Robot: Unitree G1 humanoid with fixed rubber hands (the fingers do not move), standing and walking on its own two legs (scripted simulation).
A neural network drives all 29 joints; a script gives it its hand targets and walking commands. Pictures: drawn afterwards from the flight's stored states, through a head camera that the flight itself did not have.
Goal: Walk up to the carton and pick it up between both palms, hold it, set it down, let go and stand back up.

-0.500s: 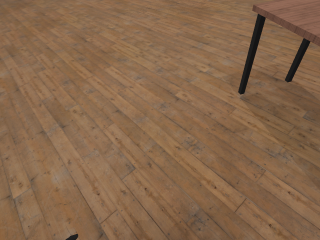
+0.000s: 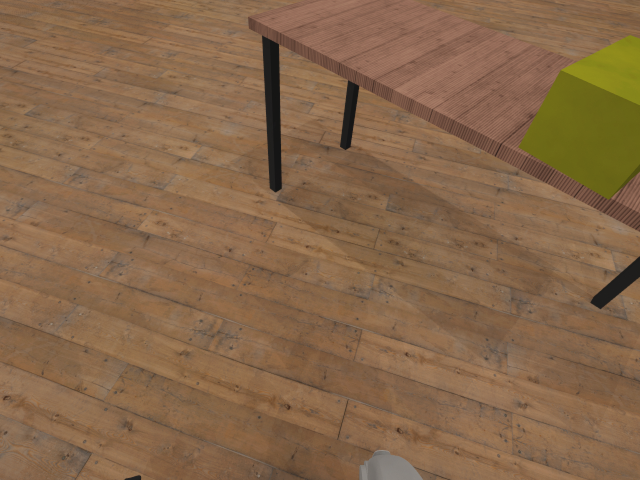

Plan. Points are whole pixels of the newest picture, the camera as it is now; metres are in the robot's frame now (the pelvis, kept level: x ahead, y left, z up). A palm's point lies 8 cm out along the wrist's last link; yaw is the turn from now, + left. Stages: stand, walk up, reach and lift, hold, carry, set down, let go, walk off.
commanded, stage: walk up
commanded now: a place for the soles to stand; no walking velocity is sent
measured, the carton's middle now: (620, 112) +0.81 -0.64 +0.06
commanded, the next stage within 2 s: none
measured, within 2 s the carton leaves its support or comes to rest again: neither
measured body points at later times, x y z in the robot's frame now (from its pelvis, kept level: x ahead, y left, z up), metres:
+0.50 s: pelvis +0.20 -0.09 -0.02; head +0.22 -0.09 +0.43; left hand +0.34 +0.15 -0.14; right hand +0.23 -0.37 -0.11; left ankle +0.33 +0.01 -0.73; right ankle +0.18 -0.17 -0.74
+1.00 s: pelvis +0.33 -0.24 -0.03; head +0.35 -0.26 +0.42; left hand +0.59 -0.10 -0.13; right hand +0.19 -0.49 -0.15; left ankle +0.37 -0.06 -0.67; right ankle +0.33 -0.35 -0.74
